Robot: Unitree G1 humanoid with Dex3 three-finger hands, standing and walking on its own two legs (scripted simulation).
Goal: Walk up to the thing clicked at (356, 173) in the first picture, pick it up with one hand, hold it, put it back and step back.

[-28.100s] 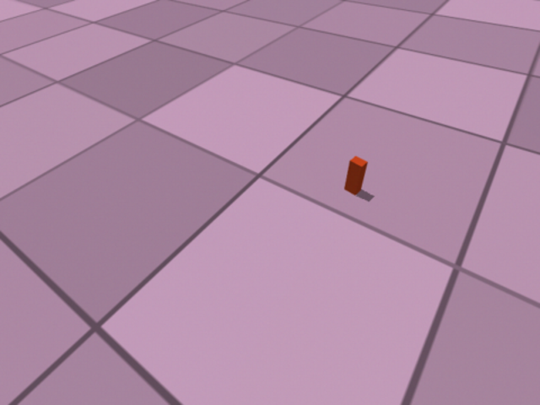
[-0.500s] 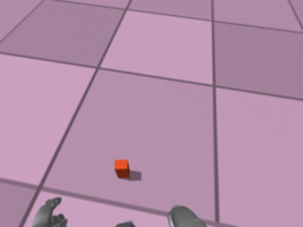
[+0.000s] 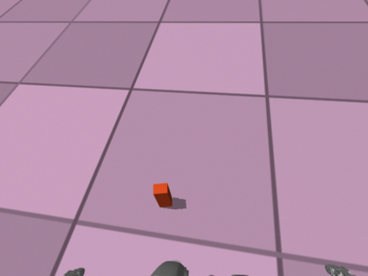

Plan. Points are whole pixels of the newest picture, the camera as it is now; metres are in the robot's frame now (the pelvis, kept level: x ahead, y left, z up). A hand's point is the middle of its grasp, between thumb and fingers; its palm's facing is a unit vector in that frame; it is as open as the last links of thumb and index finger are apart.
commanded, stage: step back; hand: left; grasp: from the side
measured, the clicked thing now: (163, 195) +0.55 +0.19 -0.67
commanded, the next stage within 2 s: none
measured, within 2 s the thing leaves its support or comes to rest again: neither
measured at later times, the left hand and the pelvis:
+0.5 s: hand out of the picture -0.06 +0.27 -0.16, palm faces -0.03 -0.92 -0.39, open 7.4 cm; pelvis -0.15 -0.01 -0.01, yaw -2 degrees
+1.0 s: hand out of the picture -0.20 +0.26 -0.15, palm faces +0.05 -0.92 -0.38, open 7.4 cm; pelvis -0.33 -0.02 -0.01, yaw +3 degrees
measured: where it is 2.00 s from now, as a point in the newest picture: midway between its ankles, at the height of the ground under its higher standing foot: outside the picture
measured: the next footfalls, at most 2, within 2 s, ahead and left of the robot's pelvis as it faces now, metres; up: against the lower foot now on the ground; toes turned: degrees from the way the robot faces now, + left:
left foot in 0.14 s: -0.02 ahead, +0.12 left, +0.00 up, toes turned +0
right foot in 0.52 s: -0.16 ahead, -0.15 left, +0.00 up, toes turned +1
